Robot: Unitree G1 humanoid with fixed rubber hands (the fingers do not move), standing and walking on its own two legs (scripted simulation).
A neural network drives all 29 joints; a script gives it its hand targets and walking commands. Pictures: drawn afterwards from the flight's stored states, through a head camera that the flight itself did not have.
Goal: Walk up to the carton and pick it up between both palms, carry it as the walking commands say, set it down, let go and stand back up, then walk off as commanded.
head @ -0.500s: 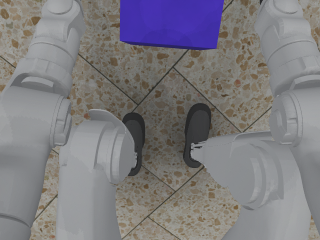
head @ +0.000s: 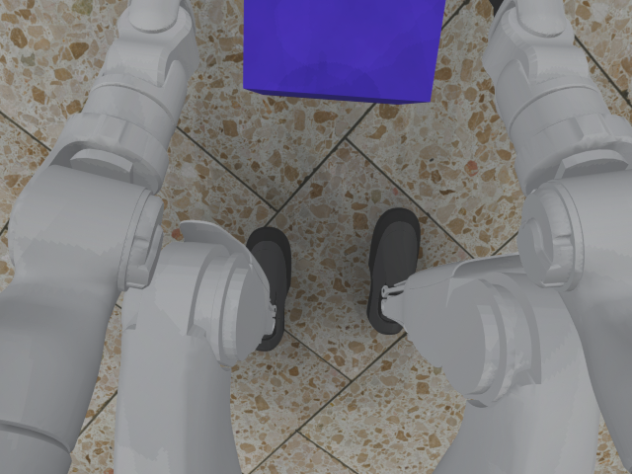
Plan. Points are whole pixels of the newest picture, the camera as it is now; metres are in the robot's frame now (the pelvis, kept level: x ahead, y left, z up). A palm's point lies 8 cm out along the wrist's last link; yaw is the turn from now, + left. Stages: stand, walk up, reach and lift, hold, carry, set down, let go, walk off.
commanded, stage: reach and lift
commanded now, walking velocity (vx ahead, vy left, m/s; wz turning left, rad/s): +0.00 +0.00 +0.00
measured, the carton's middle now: (339, 20) +0.52 +0.00 -0.27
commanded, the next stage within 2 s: none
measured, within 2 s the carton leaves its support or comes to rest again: leaves its support in 0.94 s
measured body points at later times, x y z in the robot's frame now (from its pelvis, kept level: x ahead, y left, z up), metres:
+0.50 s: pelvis +0.00 -0.01 +0.00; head +0.38 +0.00 +0.24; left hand +0.54 +0.15 -0.20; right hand +0.55 -0.14 -0.20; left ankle +0.10 +0.09 -0.32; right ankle +0.14 -0.11 -0.32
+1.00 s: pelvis +0.01 -0.01 -0.01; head +0.36 +0.02 +0.26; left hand +0.54 +0.15 -0.19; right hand +0.56 -0.14 -0.18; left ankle +0.10 +0.09 -0.32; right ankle +0.14 -0.11 -0.32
